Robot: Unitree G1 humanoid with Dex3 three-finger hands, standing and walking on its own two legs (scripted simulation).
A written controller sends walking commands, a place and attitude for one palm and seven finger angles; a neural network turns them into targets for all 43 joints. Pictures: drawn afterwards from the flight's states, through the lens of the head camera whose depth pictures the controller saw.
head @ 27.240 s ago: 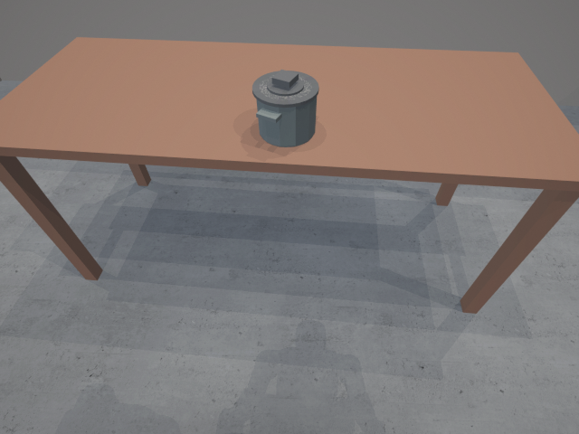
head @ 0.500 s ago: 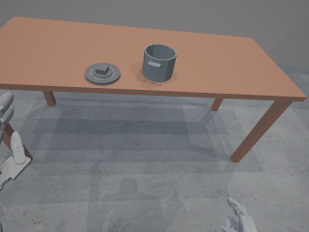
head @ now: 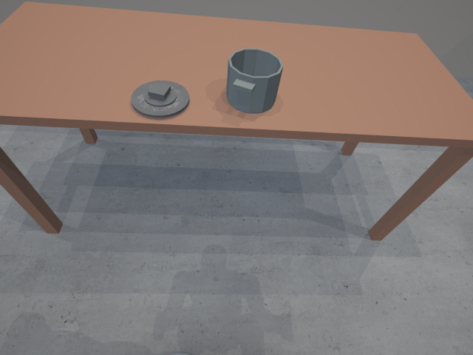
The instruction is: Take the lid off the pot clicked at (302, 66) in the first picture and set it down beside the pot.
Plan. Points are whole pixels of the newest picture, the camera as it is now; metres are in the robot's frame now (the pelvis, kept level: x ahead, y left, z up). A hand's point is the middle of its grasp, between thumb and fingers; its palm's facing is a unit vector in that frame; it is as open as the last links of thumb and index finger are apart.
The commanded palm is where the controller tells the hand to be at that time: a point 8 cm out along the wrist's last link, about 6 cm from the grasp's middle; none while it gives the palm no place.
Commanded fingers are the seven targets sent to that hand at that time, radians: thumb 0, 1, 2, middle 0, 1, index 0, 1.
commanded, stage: let the arm hang, fingers relaxed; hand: left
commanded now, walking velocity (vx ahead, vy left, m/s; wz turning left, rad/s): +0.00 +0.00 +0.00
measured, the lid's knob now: (159, 91) +0.74 +0.24 -0.02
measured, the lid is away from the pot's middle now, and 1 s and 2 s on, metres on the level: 0.26 0.26 0.26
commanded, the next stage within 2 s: look to check the result in 0.88 s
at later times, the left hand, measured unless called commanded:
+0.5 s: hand out of the picture +0.05 +0.17 -0.16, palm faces +0.03 -0.98 -0.21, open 7.2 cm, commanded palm none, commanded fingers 0.00 0.90 0.90 -0.20 -0.30 -0.20 -0.30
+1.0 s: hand out of the picture +0.03 +0.16 -0.16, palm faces +0.03 -0.98 -0.19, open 7.3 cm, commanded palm none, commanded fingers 0.00 0.90 0.90 -0.20 -0.30 -0.20 -0.30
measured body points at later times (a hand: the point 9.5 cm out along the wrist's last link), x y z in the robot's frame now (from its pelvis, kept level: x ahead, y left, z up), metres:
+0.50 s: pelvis +0.02 -0.01 +0.01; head +0.05 -0.01 +0.46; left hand +0.05 +0.22 -0.15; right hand +0.01 -0.23 -0.15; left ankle +0.01 +0.11 -0.72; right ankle -0.04 -0.13 -0.72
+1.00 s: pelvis +0.02 -0.01 +0.01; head +0.06 -0.01 +0.46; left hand +0.03 +0.21 -0.15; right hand +0.01 -0.23 -0.14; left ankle +0.01 +0.11 -0.72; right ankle -0.04 -0.13 -0.72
